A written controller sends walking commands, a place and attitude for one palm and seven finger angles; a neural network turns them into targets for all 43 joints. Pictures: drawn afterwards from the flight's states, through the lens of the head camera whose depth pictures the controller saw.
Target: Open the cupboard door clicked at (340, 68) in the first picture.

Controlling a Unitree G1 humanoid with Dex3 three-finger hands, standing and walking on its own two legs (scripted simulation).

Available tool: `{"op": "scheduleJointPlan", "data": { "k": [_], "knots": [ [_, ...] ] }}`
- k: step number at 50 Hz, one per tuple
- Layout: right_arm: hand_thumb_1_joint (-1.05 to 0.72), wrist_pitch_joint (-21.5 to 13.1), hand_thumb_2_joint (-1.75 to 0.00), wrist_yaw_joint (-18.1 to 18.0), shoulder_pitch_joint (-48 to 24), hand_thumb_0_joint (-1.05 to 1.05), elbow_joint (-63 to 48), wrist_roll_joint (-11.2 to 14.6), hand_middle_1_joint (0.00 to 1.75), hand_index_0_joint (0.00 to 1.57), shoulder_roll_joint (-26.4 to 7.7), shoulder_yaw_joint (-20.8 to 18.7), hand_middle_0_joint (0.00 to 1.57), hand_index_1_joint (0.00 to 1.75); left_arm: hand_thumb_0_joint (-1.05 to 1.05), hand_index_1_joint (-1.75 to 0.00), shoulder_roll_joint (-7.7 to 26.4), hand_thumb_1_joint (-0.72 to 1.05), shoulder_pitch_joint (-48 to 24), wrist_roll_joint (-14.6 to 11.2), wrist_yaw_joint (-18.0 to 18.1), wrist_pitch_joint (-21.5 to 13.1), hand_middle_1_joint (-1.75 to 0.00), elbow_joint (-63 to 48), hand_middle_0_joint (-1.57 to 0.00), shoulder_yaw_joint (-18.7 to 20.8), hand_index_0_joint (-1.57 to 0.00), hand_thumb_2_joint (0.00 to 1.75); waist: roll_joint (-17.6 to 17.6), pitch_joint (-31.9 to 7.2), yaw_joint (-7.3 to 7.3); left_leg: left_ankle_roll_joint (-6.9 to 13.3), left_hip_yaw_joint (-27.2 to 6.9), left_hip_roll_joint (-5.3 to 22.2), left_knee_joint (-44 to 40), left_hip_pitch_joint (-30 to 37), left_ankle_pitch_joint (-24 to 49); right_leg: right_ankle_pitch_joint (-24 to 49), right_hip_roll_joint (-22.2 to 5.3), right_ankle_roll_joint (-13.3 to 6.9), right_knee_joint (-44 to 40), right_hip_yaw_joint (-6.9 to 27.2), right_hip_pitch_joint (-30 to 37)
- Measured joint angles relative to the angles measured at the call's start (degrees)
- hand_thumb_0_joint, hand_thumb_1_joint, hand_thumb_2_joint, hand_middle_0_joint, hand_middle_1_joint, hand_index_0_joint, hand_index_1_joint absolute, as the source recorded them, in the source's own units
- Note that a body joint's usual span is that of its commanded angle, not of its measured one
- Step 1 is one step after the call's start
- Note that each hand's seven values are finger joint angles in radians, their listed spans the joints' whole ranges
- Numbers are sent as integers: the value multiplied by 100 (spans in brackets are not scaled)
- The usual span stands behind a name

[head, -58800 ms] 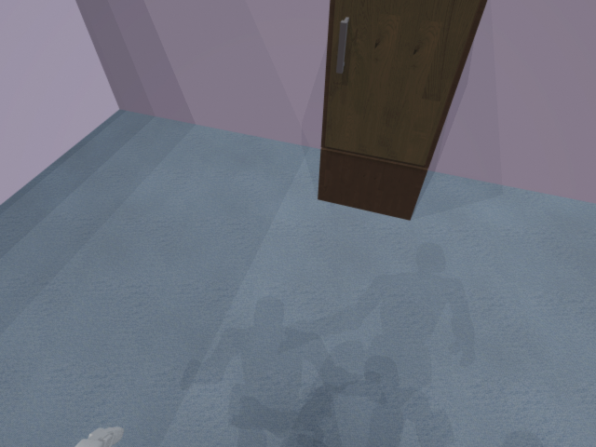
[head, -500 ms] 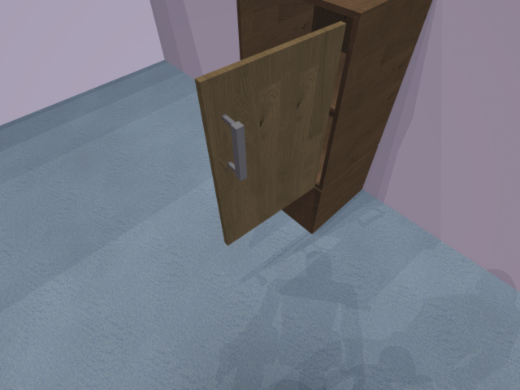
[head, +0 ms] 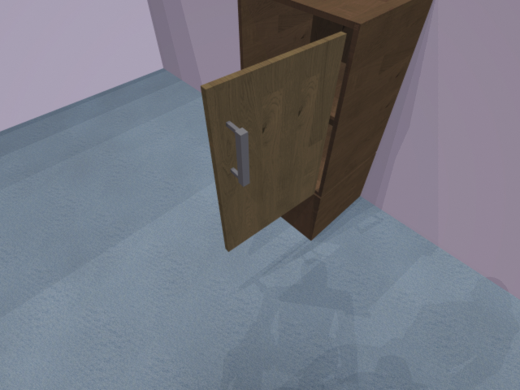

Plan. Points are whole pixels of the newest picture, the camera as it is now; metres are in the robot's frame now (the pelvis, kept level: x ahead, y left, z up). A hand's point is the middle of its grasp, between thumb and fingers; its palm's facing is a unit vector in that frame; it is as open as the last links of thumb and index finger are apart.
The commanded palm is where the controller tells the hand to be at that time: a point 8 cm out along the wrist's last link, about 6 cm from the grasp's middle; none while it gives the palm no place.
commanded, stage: let the arm hang, fingers relaxed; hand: left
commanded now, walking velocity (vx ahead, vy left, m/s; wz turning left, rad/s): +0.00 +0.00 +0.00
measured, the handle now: (237, 154) +0.60 +0.09 -0.01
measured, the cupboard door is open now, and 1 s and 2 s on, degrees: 86 86 86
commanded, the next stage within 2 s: look to check the result in 0.08 s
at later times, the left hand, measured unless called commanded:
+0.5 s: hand out of the picture +0.02 +0.18 -0.17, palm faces +0.03 -0.98 -0.20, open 7.4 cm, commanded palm none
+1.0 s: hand out of the picture +0.04 +0.17 -0.17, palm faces +0.02 -0.98 -0.21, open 7.4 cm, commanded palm none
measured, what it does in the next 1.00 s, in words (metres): stands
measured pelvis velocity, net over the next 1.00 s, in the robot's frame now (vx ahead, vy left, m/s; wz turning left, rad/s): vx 0.03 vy -0.01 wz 0.00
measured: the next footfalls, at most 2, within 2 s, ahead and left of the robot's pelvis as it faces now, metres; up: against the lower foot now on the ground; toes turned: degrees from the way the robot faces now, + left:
none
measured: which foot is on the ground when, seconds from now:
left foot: down 0.00-1.00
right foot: down 0.00-1.00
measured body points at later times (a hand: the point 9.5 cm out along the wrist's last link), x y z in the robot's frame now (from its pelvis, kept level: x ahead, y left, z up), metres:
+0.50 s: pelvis +0.01 +0.00 +0.00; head +0.03 +0.00 +0.45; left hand +0.02 +0.23 -0.16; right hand +0.02 -0.22 -0.16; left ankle +0.04 +0.12 -0.74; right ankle +0.00 -0.10 -0.74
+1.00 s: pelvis +0.03 -0.01 +0.00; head +0.04 -0.01 +0.45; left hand +0.04 +0.23 -0.15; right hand +0.04 -0.23 -0.16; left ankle +0.04 +0.12 -0.74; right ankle +0.00 -0.10 -0.74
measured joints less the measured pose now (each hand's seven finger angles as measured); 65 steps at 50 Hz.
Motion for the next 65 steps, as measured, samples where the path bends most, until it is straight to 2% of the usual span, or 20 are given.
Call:
{"op": "scheduleJointPlan", "data": {
  "k": [20, 65],
  "knots": [
    [-91, -36, -90, 8, -217, 1, 12, 22, 30, 20, -176, 2, 20, 30, 1, -30, 99, 90, -71, -1, -9, -23, -30, 30, -20, -17, -20, 89, 11, 77, 19, 43, 23, -64, -129, 105, -14, -38, -68, 49, -89, 22, 88],
    [-91, -57, -90, 16, -423, 1, 87, 32, 30, 20, -366, 12, 20, 30, 1, -30, 288, 90, -207, -22, -32, -89, -30, 13, -20, -26, -20, 89, -23, 85, 26, -64, -29, 41, -310, 375, -77, -41, 37, -61, -382, -18, 411]
  ]
}}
